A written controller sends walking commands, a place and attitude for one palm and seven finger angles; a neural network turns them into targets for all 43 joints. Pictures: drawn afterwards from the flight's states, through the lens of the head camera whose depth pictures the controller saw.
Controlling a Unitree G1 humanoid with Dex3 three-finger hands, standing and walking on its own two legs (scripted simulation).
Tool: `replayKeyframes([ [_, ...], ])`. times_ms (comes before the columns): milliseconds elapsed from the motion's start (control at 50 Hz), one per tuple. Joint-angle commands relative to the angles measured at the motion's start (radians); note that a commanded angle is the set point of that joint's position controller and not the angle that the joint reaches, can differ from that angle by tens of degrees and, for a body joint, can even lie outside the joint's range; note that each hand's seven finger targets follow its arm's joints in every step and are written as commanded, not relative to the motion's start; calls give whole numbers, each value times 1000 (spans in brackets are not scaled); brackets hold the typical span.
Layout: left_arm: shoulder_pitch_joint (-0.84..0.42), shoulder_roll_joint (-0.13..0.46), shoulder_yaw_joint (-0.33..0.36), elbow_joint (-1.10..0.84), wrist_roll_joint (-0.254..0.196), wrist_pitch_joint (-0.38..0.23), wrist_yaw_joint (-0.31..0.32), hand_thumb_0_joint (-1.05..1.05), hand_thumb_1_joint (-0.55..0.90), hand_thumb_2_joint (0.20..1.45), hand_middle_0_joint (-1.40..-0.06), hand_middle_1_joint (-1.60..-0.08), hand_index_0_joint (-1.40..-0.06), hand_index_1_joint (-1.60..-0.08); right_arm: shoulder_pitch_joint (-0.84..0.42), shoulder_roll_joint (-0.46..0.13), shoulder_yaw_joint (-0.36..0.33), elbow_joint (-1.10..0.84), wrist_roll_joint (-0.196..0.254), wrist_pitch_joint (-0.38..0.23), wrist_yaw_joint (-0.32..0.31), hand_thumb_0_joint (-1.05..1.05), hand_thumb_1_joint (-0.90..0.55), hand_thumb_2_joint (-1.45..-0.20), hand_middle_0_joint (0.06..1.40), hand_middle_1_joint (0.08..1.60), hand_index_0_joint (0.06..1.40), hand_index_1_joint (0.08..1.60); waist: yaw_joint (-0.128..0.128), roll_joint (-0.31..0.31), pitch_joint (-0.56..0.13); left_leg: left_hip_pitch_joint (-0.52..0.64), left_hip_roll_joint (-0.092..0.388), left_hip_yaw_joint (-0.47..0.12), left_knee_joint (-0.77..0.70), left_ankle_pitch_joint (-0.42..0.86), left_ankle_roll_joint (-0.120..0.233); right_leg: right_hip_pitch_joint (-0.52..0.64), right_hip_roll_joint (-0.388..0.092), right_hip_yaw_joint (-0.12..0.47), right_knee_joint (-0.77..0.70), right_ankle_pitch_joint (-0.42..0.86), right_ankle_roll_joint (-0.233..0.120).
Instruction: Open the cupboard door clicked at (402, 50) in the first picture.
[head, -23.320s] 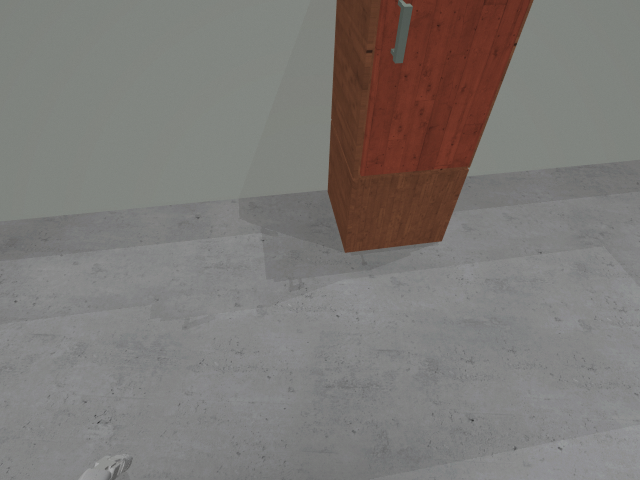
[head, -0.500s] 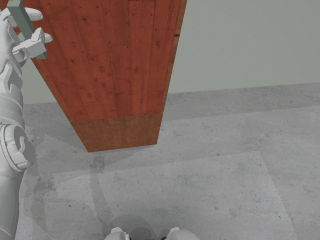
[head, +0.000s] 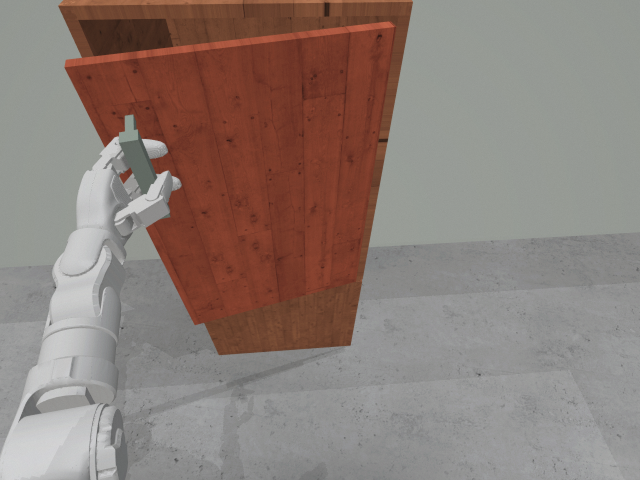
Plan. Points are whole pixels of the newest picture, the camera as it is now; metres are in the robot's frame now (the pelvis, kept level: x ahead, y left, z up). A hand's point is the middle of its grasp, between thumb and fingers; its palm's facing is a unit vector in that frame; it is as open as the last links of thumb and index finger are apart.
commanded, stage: pull the door open along its arc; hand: left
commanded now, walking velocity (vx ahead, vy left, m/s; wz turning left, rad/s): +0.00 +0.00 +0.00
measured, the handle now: (146, 168) +0.48 +0.22 +0.14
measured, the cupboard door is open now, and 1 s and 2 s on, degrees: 13 46 46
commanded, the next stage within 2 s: open thumb and fingers to let go in 0.44 s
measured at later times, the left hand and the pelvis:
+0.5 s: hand (262, 295) +0.28 +0.06 +0.14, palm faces +0.40 -0.92 +0.04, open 6.3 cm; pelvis -0.01 -0.04 +0.01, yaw +4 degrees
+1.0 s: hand (266, 292) +0.29 +0.05 +0.14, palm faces +0.42 -0.91 +0.03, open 11.4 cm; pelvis -0.02 -0.05 +0.01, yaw +5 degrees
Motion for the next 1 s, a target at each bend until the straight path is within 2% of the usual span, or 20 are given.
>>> replayKeyframes([
  [0,-51,58,74,-408,-42,25,234,0,900,900,-400,-1350,-400,-1350,-69,-108,-50,-129,2,-72,12,0,-900,-900,200,300,200,300,113,-33,-242,304,-7,-61,-65,604,-17,112,12,-85,-39,549,3],
  [40,41,-20,26,-539,-8,52,327,0,900,900,-400,-1350,-400,-1350,-111,-98,-49,-134,-4,-75,21,0,-900,-900,200,300,200,300,119,-31,-251,317,-7,-55,-74,606,-23,144,5,-85,-36,560,0],
  [60,70,-25,25,-577,11,63,374,0,900,900,-400,-1350,-400,-1350,-128,-95,-49,-133,-8,-74,21,0,-900,-900,200,300,200,300,124,-50,-242,313,-11,-51,-74,596,-21,166,3,-79,-41,568,-1],
  [140,128,-170,-117,-741,109,139,530,0,900,900,-400,-1350,-400,-1350,-219,-71,-39,-143,-30,-48,21,0,-900,-900,200,300,200,300,116,-39,-224,339,-11,-48,-100,514,-28,184,-16,-75,-49,519,-6],
  [160,133,-183,-140,-763,133,161,569,0,900,900,-400,-1350,-400,-1350,-229,-69,-38,-144,-37,-39,16,0,-900,-900,200,300,200,300,109,-93,-203,332,-7,-56,-105,483,-26,192,-17,-76,-59,496,-6],
  [220,220,-281,-221,-871,181,217,665,0,900,900,-400,-1350,-400,-1350,-297,-45,-28,-157,-49,-17,11,0,-900,-900,200,300,200,300,122,-72,-185,350,-12,-51,-130,441,-31,222,-33,-71,-82,474,-13],
  [260,296,-322,-272,-898,204,246,700,0,900,900,-400,-1350,-400,-1350,-316,-39,-25,-153,-59,1,7,0,-900,-900,200,300,200,300,116,-103,-149,349,-13,-52,-133,416,-31,240,-39,-66,-105,473,-14],
  [320,355,-382,-365,-982,232,260,714,0,900,900,-400,-1350,-400,-1350,-356,-23,-17,-162,-62,24,4,0,-900,-900,200,300,200,300,109,-111,-101,370,-20,-49,-146,385,-28,252,-52,-52,-136,481,-13],
  [380,443,-371,-372,-1023,242,264,717,0,900,900,-400,-1350,-400,-1350,-387,-11,-10,-169,-67,42,-6,0,-900,-900,200,300,200,300,125,-141,-73,371,-29,-47,-153,357,-25,284,-69,-29,-173,505,-5],
  [440,366,-406,-420,-1028,257,261,731,0,900,900,-400,-1350,-400,-1350,-410,4,1,-155,-72,49,-11,0,-900,-900,200,300,200,300,106,-128,-29,376,-39,-54,-148,325,-24,265,-82,-12,-195,489,1],
  [460,336,-418,-438,-1008,262,261,739,0,900,900,-400,-1350,-400,-1350,-421,7,2,-144,-72,49,-14,0,-900,-900,200,300,200,300,97,-132,20,372,-39,-58,-143,302,-22,238,-82,-5,-220,437,1],
  [500,264,-442,-459,-971,268,254,759,0,900,900,-400,-1350,-400,-1350,-438,9,5,-129,-77,42,-16,0,-900,-900,200,300,200,300,89,-129,41,372,-47,-65,-139,263,-20,211,-95,11,-240,370,5],
  [520,171,-473,-487,-932,274,251,771,0,900,900,-400,-1350,-400,-1350,-440,7,7,-111,-80,36,-16,0,-900,-900,200,300,200,300,72,-132,47,370,-51,-73,-129,251,-18,187,-99,16,-242,346,7],
  [560,150,-450,-470,-899,285,238,776,0,760,840,-390,-1335,-390,-1335,-430,7,-3,-95,-81,30,-20,0,-900,-900,200,300,200,300,83,-148,23,372,-53,-77,-129,240,-19,196,-103,28,-255,313,7],
  [640,195,-439,-443,-878,248,209,737,0,480,720,-370,-1305,-370,-1305,-419,11,-6,-96,-82,27,-32,0,-900,-900,200,300,200,300,111,-146,-92,378,-60,-71,-145,286,-21,287,-115,30,-216,486,20],
  [740,200,-424,-423,-861,209,170,694,0,130,570,-345,-1268,-345,-1268,-410,7,-5,-93,-79,16,-46,0,-900,-900,200,300,200,300,108,-178,-69,379,-58,-69,-159,289,-18,297,-118,32,-223,535,32],
  [840,163,-439,-433,-839,217,154,705,0,-220,420,-320,-1230,-320,-1230,-413,6,-8,-85,-78,3,-44,0,-900,-900,200,300,200,300,110,-155,-44,388,-55,-71,-162,271,-17,261,-112,23,-234,440,22],
  [860,162,-432,-430,-825,218,155,708,0,-290,390,-315,-1222,-315,-1222,-408,4,-9,-83,-79,-1,-43,0,-900,-900,200,300,200,300,107,-184,-34,383,-55,-73,-163,266,-16,256,-112,25,-243,431,26],
  [920,185,-438,-428,-858,219,145,710,0,-500,300,-300,-1200,-300,-1200,-407,8,-13,-91,-81,-5,-39,0,-900,-900,200,300,200,300,121,-164,-75,394,-56,-67,-166,290,-18,281,-111,19,-223,476,24],
  [980,191,-420,-416,-850,224,149,712,0,-500,300,-292,-1150,-292,-1150,-411,8,-11,-92,-78,2,-39,0,-900,-900,200,300,200,300,120,-163,-56,388,-56,-62,-169,286,-17,279,-109,17,-228,463,22],
])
